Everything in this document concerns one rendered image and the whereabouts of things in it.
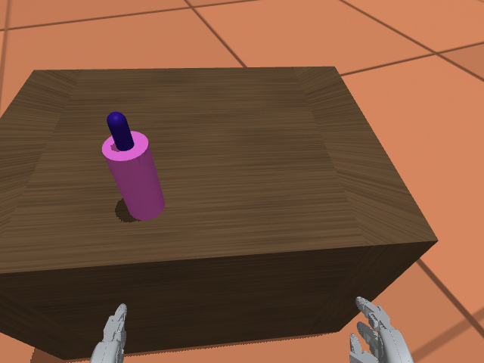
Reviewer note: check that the bottle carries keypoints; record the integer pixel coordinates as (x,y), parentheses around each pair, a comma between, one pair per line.
(130,160)

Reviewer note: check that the left robot hand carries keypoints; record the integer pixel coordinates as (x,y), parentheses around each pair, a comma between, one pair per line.
(110,349)

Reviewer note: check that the right robot hand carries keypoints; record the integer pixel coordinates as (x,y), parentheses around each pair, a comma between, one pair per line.
(388,346)

